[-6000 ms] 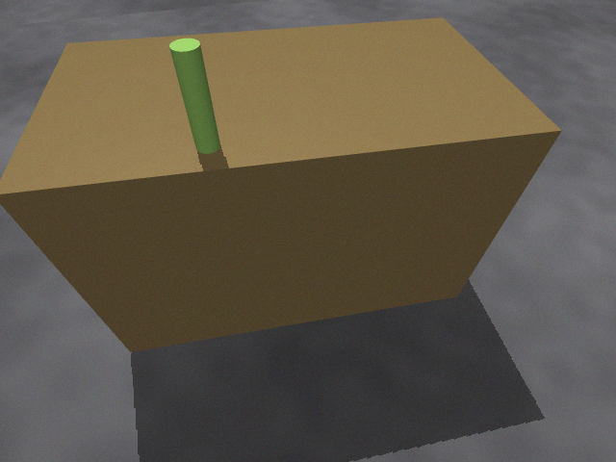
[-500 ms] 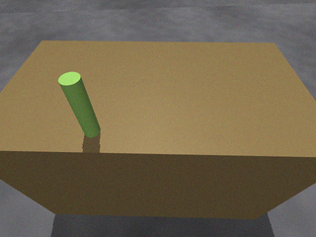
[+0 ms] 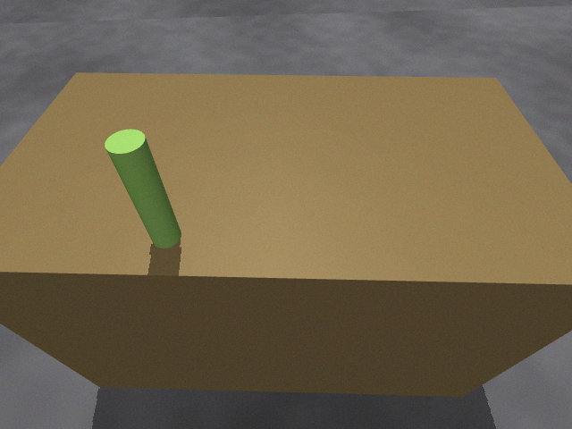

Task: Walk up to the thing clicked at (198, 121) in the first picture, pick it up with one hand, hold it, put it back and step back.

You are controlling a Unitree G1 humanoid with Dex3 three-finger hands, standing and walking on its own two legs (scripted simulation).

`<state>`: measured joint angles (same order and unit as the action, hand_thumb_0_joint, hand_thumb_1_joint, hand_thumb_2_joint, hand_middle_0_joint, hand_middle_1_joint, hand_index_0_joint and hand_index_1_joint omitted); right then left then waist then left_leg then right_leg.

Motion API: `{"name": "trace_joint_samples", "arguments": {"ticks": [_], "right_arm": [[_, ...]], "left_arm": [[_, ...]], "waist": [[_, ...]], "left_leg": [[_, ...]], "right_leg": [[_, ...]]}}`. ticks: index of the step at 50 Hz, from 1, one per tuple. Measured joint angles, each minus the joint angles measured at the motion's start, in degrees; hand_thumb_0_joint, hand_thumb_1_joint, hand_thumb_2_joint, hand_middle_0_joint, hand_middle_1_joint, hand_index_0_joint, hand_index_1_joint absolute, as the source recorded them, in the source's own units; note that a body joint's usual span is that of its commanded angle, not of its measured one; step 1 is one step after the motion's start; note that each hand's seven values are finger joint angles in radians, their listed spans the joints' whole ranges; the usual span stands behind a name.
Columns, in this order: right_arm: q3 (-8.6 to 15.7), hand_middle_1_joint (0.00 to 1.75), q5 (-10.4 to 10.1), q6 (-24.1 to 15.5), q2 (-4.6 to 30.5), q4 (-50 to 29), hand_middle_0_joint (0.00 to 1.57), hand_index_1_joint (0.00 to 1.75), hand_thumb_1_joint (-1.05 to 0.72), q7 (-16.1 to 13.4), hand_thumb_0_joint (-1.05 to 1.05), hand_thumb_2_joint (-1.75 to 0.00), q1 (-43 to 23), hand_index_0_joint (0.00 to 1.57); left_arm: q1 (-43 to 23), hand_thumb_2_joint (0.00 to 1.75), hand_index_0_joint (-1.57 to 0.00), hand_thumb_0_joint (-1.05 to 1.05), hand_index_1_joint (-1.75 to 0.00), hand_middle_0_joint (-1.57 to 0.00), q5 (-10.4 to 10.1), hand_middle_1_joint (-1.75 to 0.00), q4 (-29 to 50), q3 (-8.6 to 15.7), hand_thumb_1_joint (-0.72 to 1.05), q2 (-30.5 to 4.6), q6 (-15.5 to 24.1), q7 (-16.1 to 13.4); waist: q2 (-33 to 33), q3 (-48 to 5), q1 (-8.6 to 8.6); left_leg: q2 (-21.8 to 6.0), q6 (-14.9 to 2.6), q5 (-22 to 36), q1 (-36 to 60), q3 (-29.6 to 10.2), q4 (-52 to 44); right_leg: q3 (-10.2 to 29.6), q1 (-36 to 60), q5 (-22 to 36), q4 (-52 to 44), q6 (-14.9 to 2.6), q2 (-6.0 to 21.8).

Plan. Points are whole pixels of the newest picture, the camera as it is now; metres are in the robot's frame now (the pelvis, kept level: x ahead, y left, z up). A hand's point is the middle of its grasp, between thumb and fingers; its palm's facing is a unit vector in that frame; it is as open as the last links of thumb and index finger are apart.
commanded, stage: stand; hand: left
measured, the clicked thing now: (149, 195) +0.43 +0.22 +0.07
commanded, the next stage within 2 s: rise first in 0.06 s
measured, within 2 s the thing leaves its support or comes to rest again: neither
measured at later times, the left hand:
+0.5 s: hand (115, 408) +0.17 +0.26 -0.10, palm faces +0.23 -0.92 -0.33, open 12.9 cm
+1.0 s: hand (63, 370) +0.18 +0.28 +0.03, palm faces +0.31 -0.88 -0.37, open 17.5 cm
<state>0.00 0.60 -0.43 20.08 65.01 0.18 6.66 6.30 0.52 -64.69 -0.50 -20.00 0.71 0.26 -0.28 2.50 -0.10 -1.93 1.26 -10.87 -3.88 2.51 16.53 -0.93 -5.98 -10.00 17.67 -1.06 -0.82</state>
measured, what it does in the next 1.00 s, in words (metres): stands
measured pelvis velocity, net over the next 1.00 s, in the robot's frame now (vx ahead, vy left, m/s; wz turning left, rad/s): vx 0.01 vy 0.02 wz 0.02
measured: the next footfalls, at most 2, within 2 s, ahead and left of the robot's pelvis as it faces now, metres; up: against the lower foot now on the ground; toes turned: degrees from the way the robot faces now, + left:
none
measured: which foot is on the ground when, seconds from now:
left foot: down 0.00-1.00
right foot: down 0.00-1.00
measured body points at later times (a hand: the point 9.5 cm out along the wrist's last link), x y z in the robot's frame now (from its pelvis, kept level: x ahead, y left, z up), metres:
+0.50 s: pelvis -0.01 +0.01 -0.01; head +0.02 +0.00 +0.44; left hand +0.15 +0.31 -0.07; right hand +0.17 -0.27 -0.11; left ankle -0.02 +0.13 -0.75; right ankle +0.00 -0.10 -0.75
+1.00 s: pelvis +0.01 +0.02 +0.00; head +0.01 +0.01 +0.44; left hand +0.16 +0.33 +0.05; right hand +0.17 -0.24 -0.09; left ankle -0.02 +0.13 -0.75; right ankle +0.00 -0.10 -0.75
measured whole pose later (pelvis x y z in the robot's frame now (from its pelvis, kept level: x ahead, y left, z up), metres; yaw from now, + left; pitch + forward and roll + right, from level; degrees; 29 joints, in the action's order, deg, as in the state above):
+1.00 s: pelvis +0.01 +0.02 +0.00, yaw +1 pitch -2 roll +0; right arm 7.2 -1.9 -2.9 13.3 34.9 -2.7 14.7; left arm 24.7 -3.3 -0.1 12.1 -17.9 5.1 -2.7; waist -2.1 1.6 2.7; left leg -0.3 -0.4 -14.4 -5.2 1.6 22.0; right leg -1.7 -6.2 -13.1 21.8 0.4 1.0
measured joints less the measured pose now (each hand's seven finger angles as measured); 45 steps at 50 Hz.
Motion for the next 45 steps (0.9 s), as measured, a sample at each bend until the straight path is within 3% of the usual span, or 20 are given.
{"name": "trace_joint_samples", "arguments": {"ticks": [9, 12, 15, 21, 28, 34, 39, 45], "right_arm": [[-0.03, 0.29, -0.01, -0.06, 0.00, 0.02, 0.20, 0.30, -0.91, 0.03, 0.00, -0.90, 0.05, 0.20], [0.01, 0.25, -3.81, -2.27, -0.64, -6.03, 0.17, 0.26, -0.87, -1.40, 0.01, -0.86, 0.33, 0.17], [2.25, 0.19, -5.01, -4.63, -2.06, -8.73, 0.13, 0.20, -0.76, -2.48, 0.01, -0.75, -2.70, 0.13], [6.47, 0.10, -3.92, -5.07, -3.55, -13.92, 0.08, 0.11, -0.48, -3.67, 0.01, -0.46, -4.36, 0.08], [5.18, 0.06, -3.84, -3.12, -5.02, -21.24, 0.06, 0.07, -0.11, -4.34, 0.00, -0.23, 1.60, 0.06], [3.89, 0.05, -3.36, -2.78, -6.51, -28.55, 0.05, 0.06, 0.20, -4.72, 0.00, -0.11, 6.13, 0.06], [4.38, 0.05, -2.78, -3.66, -6.68, -32.36, 0.05, 0.05, 0.38, -4.57, 0.00, -0.06, 7.29, 0.06], [5.97, 0.04, -2.72, -3.38, -6.66, -32.58, 0.05, 0.05, 0.47, -3.55, -0.01, -0.03, 8.52, 0.06]], "left_arm": [[-0.03, 0.89, -0.20, 0.01, -0.30, -0.21, -0.01, -0.30, 0.11, 0.02, 0.91, -0.04, -0.02, 0.06], [0.13, 0.85, -0.17, 0.01, -0.26, -0.18, -3.31, -0.26, 6.44, 0.58, 0.87, 0.81, 1.17, -1.26], [-1.72, 0.75, -0.13, 0.01, -0.21, -0.14, -4.83, -0.20, 11.06, 3.16, 0.76, 2.28, 3.02, -2.27], [-1.61, 0.46, -0.10, 0.01, -0.12, -0.10, -3.38, -0.12, 20.51, 6.94, 0.47, 3.89, 3.30, -3.24], [6.38, 0.22, -0.08, 0.01, -0.07, -0.07, -3.39, -0.08, 32.60, 8.31, 0.09, 3.26, 1.99, -3.84], [11.90, 0.12, -0.05, 0.00, -0.06, -0.06, -3.51, -0.06, 44.66, 9.09, -0.21, 3.17, 1.78, -4.74], [14.31, 0.07, -0.04, 0.00, -0.06, -0.06, -3.44, -0.05, 53.38, 10.10, -0.39, 3.14, 2.75, -4.95], [17.37, 0.04, -0.04, 0.00, -0.06, -0.06, -3.73, -0.04, 61.05, 11.23, -0.50, 2.58, 3.68, -3.74]], "waist": [[-0.14, -0.01, 0.07], [-0.23, 1.40, -0.45], [-0.23, 2.67, -0.13], [-0.61, -0.18, 0.85], [-0.75, -3.21, 1.53], [-1.11, -2.25, 2.01], [-1.57, -1.82, 2.26], [-1.76, -2.02, 2.40]], "left_leg": [[0.00, 0.05, 0.09, -0.04, 0.01, -0.07], [0.11, -0.24, -1.15, -3.41, -0.65, 3.80], [0.09, -0.25, -1.79, -6.52, -0.59, 6.51], [0.47, -0.57, -2.03, -9.78, -0.86, 7.78], [1.03, -0.91, -2.33, -7.23, -1.14, 6.14], [1.32, -1.22, -2.87, -4.82, -1.18, 5.79], [1.48, -1.45, -3.28, -3.10, -0.90, 5.64], [1.66, -1.64, -3.58, -1.79, -0.88, 5.46]], "right_leg": [[0.01, -0.17, -0.06, 0.22, -0.07, 0.00], [-0.60, -2.96, -1.17, 3.33, -0.02, 0.23], [-0.51, -5.99, -1.62, 5.77, -0.02, 0.28], [-0.75, -9.05, -1.88, 6.93, 0.21, 0.70], [-1.04, -6.47, -2.52, 5.60, 0.62, 1.23], [-1.08, -3.80, -2.83, 4.82, 0.96, 1.50], [-0.80, -2.01, -2.96, 4.35, 1.22, 1.64], [-0.79, -0.64, -3.20, 4.06, 1.45, 1.82]]}}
